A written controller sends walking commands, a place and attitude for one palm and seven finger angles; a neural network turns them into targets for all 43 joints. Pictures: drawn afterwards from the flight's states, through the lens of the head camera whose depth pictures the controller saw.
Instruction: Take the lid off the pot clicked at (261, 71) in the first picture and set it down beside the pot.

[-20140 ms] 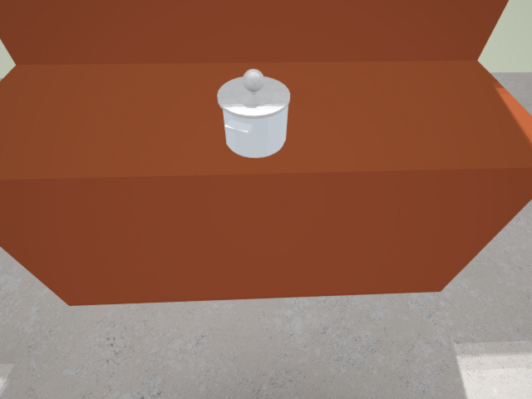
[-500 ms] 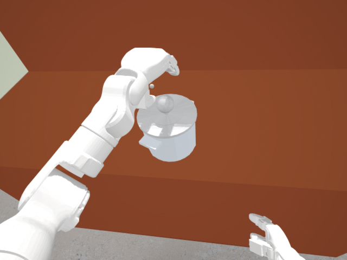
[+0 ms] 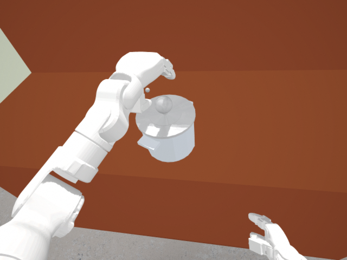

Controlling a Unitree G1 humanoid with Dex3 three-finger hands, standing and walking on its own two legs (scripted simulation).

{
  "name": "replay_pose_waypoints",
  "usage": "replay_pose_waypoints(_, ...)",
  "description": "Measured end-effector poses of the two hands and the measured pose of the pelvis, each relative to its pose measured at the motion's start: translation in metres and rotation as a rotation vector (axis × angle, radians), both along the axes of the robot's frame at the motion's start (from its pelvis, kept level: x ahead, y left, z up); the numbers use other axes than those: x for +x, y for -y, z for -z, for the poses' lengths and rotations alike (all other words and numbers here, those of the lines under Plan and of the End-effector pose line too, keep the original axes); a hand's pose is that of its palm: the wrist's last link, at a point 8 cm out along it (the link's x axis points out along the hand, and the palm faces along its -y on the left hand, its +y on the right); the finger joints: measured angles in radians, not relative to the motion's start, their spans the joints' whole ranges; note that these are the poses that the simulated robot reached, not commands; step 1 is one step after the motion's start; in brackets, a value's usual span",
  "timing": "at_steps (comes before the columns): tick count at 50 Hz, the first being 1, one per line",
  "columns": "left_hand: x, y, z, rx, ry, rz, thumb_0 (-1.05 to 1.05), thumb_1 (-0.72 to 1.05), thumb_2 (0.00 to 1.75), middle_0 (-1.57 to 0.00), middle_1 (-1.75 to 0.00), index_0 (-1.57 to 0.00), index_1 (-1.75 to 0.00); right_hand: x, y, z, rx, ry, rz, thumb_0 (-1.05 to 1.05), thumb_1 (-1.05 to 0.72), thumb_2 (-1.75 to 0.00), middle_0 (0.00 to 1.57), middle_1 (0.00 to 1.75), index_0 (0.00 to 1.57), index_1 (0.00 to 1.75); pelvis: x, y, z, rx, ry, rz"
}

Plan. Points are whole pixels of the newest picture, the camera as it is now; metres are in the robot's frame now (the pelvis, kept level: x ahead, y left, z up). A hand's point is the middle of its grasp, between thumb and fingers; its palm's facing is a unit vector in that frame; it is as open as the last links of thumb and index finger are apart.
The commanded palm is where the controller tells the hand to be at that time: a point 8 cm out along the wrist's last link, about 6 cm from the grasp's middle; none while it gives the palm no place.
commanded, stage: lower the open fingers around the knob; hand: left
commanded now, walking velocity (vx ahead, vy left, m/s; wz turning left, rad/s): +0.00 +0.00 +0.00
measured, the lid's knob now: (163, 104) +0.45 +0.05 +0.13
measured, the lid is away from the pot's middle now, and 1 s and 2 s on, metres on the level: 0.00 0.00 0.00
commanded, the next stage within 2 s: close the fingers and squeeze the knob in 1.06 s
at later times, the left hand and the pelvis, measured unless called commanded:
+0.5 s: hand (155, 105) +0.41 +0.06 +0.17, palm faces -0.14 -0.03 -0.99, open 10.3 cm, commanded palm +0.38 +0.07 +0.23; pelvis +0.00 +0.00 +0.00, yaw +0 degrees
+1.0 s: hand (159, 112) +0.42 +0.06 +0.13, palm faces -0.20 -0.03 -0.98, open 10.3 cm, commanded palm +0.39 +0.07 +0.21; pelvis +0.01 -0.01 +0.00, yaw +0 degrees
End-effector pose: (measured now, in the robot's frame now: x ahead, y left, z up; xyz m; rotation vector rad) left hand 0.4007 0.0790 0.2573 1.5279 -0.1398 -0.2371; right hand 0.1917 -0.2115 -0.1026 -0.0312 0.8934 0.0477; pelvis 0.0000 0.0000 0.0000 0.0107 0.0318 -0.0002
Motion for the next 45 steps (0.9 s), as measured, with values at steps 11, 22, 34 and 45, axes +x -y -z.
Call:
replay_pose_waypoints(11, 0.002, 0.005, 0.016, 0.003, -0.052, 0.012, 0.0, -0.38, 1.59, -0.86, -0.08, -0.85, -0.09, -0.003, 0.007, 0.001, 0.001, -0.005, 0.018, 0.01, -0.91, -0.9, 0.2, 0.3, 0.19, 0.3, 0.003, 0.003, 0.0, 0.002, -0.002, 0.003)
replay_pose_waypoints(22, -0.003, 0.01, 0.031, -0.008, -0.072, 0.025, 0.0, -0.38, 1.59, -0.85, -0.08, -0.85, -0.09, 0.001, 0.007, 0.002, 0.015, -0.008, 0.015, 0.01, -0.91, -0.9, 0.2, 0.3, 0.19, 0.3, 0.004, 0.004, 0.0, 0.002, -0.002, 0.003)
replay_pose_waypoints(34, -0.001, 0.014, 0.048, -0.007, -0.096, 0.015, 0.0, -0.38, 1.59, -0.85, -0.08, -0.85, -0.09, 0.001, 0.004, 0.003, 0.025, -0.016, 0.012, 0.01, -0.91, -0.9, 0.2, 0.3, 0.19, 0.3, 0.003, 0.006, 0.001, 0.003, -0.007, 0.003)
replay_pose_waypoints(45, 0.008, 0.014, 0.065, -0.004, -0.14, -0.016, 0.0, -0.38, 1.59, -0.85, -0.08, -0.85, -0.09, -0.014, 0.013, 0.01, 0.012, -0.058, 0.047, 0.01, -0.91, -0.9, 0.2, 0.3, 0.19, 0.3, 0.005, 0.007, 0.001, 0.003, -0.012, 0.005)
